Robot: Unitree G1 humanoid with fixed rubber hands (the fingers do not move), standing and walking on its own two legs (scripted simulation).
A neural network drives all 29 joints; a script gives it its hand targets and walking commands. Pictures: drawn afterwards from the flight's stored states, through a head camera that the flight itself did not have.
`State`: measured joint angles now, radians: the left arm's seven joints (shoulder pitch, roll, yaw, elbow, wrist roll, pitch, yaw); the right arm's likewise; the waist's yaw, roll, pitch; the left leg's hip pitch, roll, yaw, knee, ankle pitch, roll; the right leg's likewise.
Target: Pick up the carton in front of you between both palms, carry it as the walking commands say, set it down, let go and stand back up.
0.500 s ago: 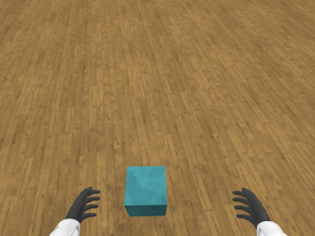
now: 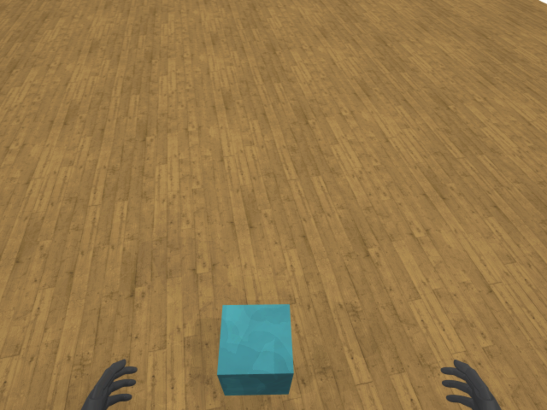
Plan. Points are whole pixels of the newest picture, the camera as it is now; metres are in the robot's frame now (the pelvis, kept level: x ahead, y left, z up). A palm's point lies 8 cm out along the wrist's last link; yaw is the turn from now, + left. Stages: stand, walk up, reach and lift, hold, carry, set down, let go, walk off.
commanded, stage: stand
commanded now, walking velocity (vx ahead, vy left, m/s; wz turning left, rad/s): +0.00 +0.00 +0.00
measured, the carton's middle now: (256, 350) +0.40 +0.06 -0.64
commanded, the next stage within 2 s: none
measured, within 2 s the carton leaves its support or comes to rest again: neither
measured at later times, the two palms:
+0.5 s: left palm out of the picture +0.08 +0.29 -0.10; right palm out of the picture +0.09 -0.28 -0.09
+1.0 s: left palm out of the picture +0.05 +0.29 -0.10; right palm out of the picture +0.06 -0.29 -0.10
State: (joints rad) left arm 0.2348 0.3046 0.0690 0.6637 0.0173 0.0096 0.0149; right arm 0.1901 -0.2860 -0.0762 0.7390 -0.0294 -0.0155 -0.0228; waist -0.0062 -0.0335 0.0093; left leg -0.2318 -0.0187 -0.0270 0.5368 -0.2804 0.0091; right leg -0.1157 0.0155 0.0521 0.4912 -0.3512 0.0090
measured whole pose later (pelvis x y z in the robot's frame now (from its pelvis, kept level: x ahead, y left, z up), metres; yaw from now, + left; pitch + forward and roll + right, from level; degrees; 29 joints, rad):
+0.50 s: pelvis -0.02 +0.00 +0.00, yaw +0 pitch -3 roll +0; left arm 0.25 0.31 0.05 0.79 0.02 -0.01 0.03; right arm 0.19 -0.29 -0.05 0.87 -0.02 -0.02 -0.03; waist -0.01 -0.02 0.03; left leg -0.21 -0.02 -0.03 0.49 -0.23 0.01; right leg -0.10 0.01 0.05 0.45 -0.31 0.02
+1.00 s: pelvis -0.03 +0.00 +0.01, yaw +1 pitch -3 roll +0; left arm 0.23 0.34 0.03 0.89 0.00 -0.02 0.03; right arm 0.18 -0.32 -0.03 0.96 -0.01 -0.02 -0.03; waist -0.01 -0.01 0.04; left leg -0.19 -0.02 -0.04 0.43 -0.18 0.01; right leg -0.08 0.01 0.04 0.41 -0.27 0.01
